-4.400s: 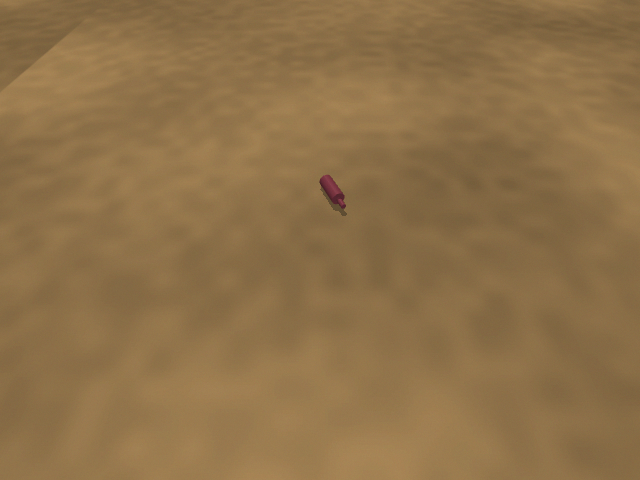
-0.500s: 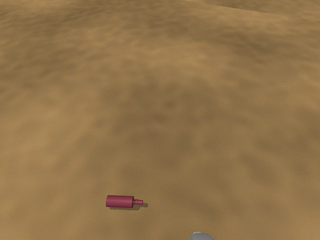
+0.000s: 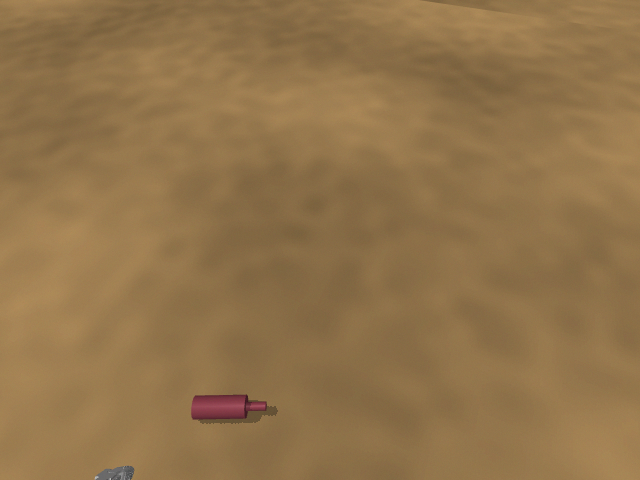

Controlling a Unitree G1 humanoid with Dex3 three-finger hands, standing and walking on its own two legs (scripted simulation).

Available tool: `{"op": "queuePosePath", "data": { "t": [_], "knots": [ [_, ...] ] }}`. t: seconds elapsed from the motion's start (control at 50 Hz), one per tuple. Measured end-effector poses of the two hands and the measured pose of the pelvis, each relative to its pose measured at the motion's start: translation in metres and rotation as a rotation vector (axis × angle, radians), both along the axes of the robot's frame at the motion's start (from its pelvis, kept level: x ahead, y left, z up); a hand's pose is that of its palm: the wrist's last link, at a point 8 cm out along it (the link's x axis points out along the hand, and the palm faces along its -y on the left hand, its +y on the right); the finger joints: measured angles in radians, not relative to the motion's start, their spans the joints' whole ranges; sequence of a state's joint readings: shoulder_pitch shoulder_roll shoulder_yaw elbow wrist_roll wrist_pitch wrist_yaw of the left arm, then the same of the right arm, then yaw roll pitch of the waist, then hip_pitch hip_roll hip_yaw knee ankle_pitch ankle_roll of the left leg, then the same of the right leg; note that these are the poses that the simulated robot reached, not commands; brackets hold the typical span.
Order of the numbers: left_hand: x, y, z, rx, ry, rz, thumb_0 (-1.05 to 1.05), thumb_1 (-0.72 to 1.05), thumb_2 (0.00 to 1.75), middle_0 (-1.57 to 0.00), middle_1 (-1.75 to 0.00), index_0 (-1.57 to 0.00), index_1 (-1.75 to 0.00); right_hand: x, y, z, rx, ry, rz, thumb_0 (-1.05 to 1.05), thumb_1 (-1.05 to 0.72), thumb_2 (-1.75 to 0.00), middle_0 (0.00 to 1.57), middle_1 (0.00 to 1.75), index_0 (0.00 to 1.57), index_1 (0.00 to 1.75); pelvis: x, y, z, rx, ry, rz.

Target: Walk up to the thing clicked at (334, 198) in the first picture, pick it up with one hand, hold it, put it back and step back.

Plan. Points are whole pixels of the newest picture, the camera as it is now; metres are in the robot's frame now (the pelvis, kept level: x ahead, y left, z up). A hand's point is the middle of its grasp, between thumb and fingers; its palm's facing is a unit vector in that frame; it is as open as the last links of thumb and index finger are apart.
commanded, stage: walk up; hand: left
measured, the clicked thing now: (230, 406) +0.43 +0.28 -0.72
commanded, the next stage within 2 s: stand in 0.86 s
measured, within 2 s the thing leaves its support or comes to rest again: neither
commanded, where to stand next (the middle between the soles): +0.09 -0.02 m, yaw +3 degrees
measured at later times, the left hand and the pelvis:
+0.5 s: hand out of the picture +0.11 +0.25 -0.13, palm faces +0.00 -0.94 -0.33, open 7.4 cm; pelvis +0.00 +0.00 +0.02, yaw -1 degrees
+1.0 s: hand out of the picture +0.10 +0.27 -0.13, palm faces -0.01 -0.94 -0.33, open 7.4 cm; pelvis +0.01 +0.02 +0.03, yaw +0 degrees
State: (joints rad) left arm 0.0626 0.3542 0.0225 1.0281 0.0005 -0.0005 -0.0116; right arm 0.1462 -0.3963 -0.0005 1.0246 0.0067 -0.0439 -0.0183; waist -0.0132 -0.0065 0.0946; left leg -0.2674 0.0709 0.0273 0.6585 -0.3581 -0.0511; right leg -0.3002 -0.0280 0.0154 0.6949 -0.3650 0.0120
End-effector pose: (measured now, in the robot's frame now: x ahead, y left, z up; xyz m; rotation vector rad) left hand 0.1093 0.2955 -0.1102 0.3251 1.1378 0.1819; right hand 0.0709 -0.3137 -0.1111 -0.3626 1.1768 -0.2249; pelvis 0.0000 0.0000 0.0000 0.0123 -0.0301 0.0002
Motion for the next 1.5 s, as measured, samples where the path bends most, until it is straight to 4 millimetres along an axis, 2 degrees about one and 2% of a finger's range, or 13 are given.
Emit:
{"op": "queuePosePath", "data": {
  "t": [0.16, 0.32, 0.5, 0.84, 1.1, 1.5],
  "knots": [
    [0.007, -0.008, 0.013, -0.008, -0.009, 0.004, 0.01, 0.9, 0.9, -0.21, -0.3, -0.21, -0.3, 0.0, 0.006, 0.002, 0.037, 0.014, 0.003, 0.01, -0.9, -0.9, 0.2, 0.3, 0.2, 0.3, -0.002, -0.004, 0.01, 0.004, 0.001, -0.002],
    [-0.001, -0.005, 0.019, -0.005, 0.02, 0.027, 0.01, 0.9, 0.9, -0.21, -0.3, -0.21, -0.3, -0.004, 0.005, 0.006, 0.039, 0.034, -0.011, 0.01, -0.9, -0.9, 0.2, 0.3, 0.2, 0.3, 0.0, -0.004, 0.017, 0.001, -0.001, -0.006],
    [-0.009, 0.001, 0.017, -0.018, 0.051, 0.041, 0.01, 0.9, 0.9, -0.21, -0.3, -0.21, -0.3, -0.003, 0.009, 0.013, 0.028, 0.043, -0.014, 0.01, -0.9, -0.9, 0.2, 0.3, 0.2, 0.3, 0.003, 0.002, 0.022, -0.006, 0.0, -0.009],
    [-0.012, 0.009, 0.012, -0.034, 0.086, 0.046, 0.01, 0.9, 0.9, -0.21, -0.3, -0.21, -0.3, 0.015, 0.025, 0.021, 0.029, 0.02, -0.015, 0.01, -0.9, -0.9, 0.2, 0.3, 0.2, 0.3, 0.011, 0.013, 0.025, -0.011, 0.005, -0.013],
    [-0.013, 0.018, 0.021, 0.004, 0.071, 0.04, 0.01, 0.9, 0.9, -0.21, -0.3, -0.21, -0.3, 0.025, 0.032, 0.018, 0.056, 0.021, -0.01, 0.01, -0.9, -0.9, 0.2, 0.3, 0.2, 0.3, 0.009, 0.016, 0.027, -0.012, -0.001, -0.002],
    [-0.039, 0.016, 0.022, 0.008, 0.088, 0.053, 0.01, 0.9, 0.9, -0.21, -0.3, -0.21, -0.3, 0.007, 0.028, 0.016, 0.061, 0.052, -0.007, 0.01, -0.9, -0.9, 0.2, 0.3, 0.2, 0.3, 0.0, 0.012, 0.028, -0.011, -0.008, 0.013]
  ]
}}
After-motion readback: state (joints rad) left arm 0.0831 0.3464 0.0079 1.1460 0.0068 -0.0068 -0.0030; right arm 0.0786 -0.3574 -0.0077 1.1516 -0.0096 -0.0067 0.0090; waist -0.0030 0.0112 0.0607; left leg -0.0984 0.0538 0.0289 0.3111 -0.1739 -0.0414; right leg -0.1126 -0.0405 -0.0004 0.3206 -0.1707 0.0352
